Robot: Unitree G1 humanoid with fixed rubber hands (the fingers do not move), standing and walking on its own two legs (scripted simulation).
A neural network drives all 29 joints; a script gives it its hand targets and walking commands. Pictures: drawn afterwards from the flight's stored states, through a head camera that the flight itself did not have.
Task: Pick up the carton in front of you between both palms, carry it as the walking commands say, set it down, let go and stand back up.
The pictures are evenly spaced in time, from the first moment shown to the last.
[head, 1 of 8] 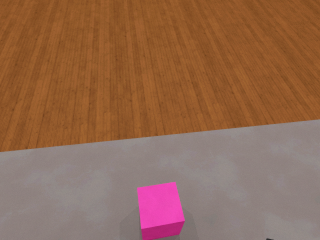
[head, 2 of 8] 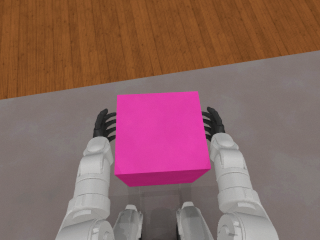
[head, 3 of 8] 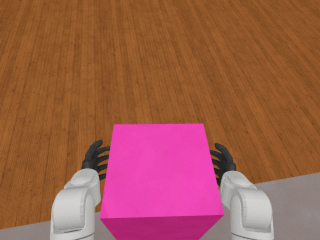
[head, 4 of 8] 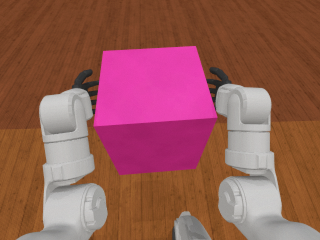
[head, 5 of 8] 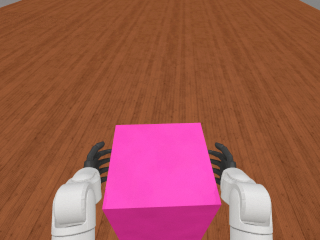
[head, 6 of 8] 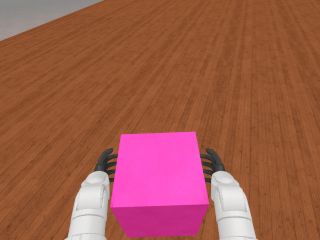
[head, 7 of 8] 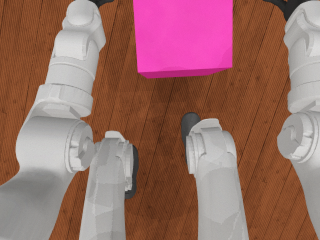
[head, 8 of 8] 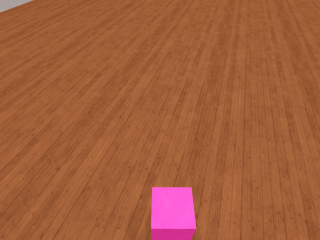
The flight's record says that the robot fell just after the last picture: no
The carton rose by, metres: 1.26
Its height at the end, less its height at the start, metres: +0.52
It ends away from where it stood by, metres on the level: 6.67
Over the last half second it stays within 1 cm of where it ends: yes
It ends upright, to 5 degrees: yes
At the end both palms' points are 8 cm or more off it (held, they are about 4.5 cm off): yes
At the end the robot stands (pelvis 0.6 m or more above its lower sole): yes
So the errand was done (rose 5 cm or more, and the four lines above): yes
